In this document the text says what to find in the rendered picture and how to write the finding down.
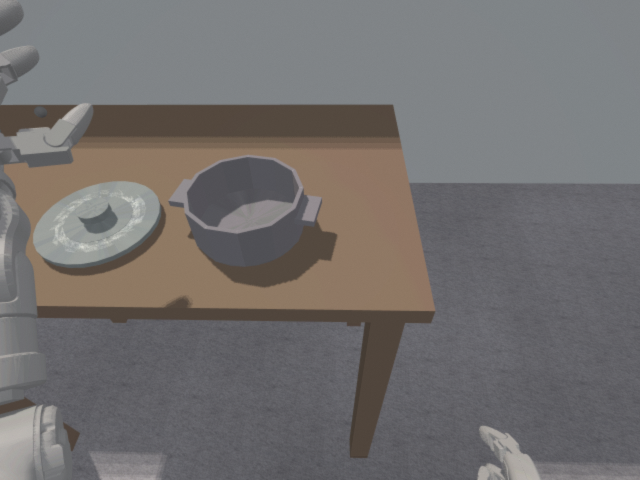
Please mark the pot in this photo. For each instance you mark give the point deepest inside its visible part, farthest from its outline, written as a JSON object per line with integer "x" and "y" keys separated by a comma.
{"x": 247, "y": 210}

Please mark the left robot forearm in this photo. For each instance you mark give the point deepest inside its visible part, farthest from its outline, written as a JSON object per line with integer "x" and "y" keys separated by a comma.
{"x": 22, "y": 366}

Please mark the right robot hand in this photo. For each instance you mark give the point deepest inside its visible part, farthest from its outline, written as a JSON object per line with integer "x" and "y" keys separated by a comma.
{"x": 517, "y": 466}

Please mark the knob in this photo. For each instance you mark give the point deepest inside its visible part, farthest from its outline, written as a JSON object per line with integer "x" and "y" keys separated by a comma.
{"x": 93, "y": 211}

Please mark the left robot upper arm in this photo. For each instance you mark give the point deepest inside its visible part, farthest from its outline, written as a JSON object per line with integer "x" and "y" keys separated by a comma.
{"x": 34, "y": 445}

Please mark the table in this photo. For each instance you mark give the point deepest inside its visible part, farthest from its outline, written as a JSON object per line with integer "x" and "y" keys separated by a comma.
{"x": 363, "y": 260}

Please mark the lid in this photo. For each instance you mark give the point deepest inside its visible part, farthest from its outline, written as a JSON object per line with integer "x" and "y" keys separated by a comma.
{"x": 63, "y": 240}

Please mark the left robot hand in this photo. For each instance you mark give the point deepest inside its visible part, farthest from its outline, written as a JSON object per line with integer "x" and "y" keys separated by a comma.
{"x": 35, "y": 146}

